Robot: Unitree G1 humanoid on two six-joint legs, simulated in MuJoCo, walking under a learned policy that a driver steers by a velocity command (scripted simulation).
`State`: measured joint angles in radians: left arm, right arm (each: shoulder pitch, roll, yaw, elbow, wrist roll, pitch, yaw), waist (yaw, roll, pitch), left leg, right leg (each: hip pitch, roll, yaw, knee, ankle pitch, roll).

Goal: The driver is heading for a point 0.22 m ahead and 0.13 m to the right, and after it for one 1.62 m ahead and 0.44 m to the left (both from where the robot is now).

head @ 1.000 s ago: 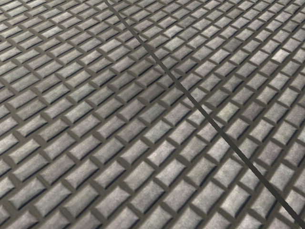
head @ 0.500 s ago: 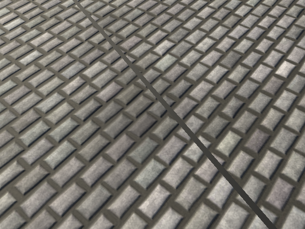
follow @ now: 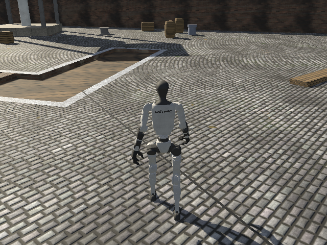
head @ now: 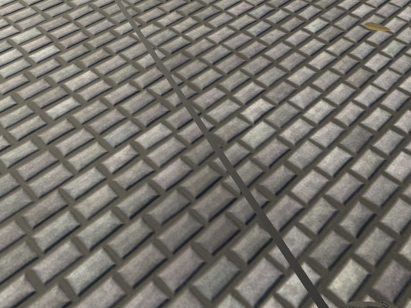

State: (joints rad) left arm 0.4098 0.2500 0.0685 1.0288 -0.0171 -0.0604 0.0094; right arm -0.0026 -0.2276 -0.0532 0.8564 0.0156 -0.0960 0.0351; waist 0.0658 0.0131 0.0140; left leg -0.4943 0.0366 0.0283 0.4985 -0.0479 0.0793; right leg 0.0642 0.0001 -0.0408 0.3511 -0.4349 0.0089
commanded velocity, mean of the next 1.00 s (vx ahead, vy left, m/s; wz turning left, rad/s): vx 0.14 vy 0.00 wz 0.04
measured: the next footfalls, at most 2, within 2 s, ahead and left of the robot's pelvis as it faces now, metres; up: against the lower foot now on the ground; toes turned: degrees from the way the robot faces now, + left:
right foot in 0.48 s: +0.28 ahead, -0.13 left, +0.00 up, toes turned -12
left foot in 0.88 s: +0.23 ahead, +0.13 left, +0.00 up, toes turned +5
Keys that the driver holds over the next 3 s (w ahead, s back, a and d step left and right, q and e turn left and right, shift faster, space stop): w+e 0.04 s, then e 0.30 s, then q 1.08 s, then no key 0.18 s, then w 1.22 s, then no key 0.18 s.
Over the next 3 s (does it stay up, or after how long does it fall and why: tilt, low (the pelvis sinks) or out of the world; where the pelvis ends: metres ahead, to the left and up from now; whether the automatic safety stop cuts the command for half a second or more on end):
stays up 0.78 0.29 0.02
